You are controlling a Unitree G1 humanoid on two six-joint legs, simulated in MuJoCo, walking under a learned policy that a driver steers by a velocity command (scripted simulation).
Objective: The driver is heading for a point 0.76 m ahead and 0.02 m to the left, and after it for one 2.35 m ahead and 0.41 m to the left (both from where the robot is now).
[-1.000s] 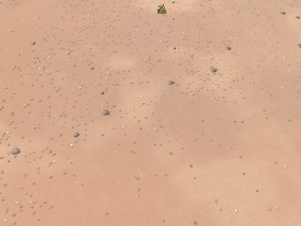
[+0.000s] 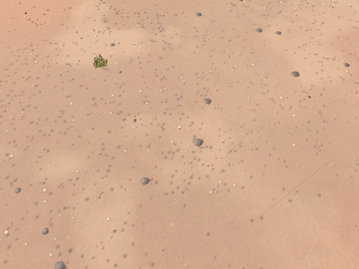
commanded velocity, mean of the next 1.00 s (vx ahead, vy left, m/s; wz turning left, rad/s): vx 0.50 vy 0.00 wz -0.20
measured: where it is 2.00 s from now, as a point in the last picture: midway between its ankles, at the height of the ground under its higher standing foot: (210, 189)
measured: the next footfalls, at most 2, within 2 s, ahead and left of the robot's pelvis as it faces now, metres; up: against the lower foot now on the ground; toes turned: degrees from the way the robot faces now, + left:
left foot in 0.40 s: +0.41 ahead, +0.10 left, +0.00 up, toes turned -16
right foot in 0.88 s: +0.58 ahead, -0.20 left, +0.00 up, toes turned -11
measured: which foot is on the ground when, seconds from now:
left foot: up 0.00-0.38, down 0.40-0.88, up 0.90-1.00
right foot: down 0.00-0.40, up 0.42-0.86, down 0.88-1.00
